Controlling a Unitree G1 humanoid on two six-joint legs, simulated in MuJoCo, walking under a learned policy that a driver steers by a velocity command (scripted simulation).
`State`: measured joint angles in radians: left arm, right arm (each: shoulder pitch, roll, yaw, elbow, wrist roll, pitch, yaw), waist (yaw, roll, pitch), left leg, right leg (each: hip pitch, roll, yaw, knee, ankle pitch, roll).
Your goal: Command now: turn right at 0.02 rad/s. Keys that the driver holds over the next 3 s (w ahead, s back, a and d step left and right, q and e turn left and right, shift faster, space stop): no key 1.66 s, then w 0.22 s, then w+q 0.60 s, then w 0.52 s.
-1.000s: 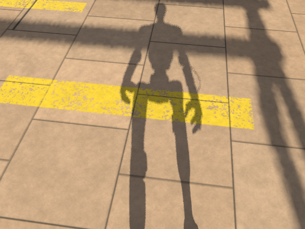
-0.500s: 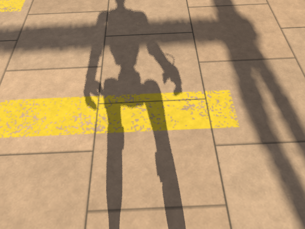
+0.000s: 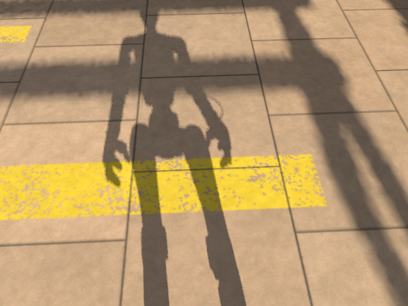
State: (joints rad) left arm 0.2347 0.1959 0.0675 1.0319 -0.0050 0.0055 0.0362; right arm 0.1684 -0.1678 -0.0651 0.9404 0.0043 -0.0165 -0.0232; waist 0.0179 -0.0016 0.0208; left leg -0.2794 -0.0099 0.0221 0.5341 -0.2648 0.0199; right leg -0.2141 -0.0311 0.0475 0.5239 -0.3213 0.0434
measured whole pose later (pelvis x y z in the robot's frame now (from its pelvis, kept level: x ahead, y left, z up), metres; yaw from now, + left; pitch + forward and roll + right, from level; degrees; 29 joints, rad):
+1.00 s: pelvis +0.00 +0.01 +0.00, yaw +1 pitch -1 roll +0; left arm 0.30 0.16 0.05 1.11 0.00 0.00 0.05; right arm 0.19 -0.17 -0.05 1.07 0.01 0.01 -0.03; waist 0.00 0.00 0.04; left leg -0.22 -0.02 0.02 0.51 -0.27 0.03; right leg -0.15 -0.05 0.03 0.49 -0.32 0.05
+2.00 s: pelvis +0.06 -0.05 -0.01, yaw +2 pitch +2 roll +0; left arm 0.31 0.19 0.08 1.02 -0.01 -0.10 0.02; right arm 0.34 -0.24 -0.07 1.05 0.04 -0.03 -0.03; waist 0.00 0.05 -0.03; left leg -0.31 0.02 -0.06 0.74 -0.43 0.04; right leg -0.30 -0.02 -0.06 0.59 -0.34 -0.04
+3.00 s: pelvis +0.59 +0.04 -0.01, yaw +23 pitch +3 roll +1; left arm 0.05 0.24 0.04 0.77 -0.01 -0.13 -0.03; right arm 0.39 -0.27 -0.06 0.95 0.01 -0.06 -0.01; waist -0.07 -0.01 0.01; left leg -0.02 -0.04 -0.05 0.52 -0.46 0.04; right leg -0.51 -0.01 -0.04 0.53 -0.05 -0.07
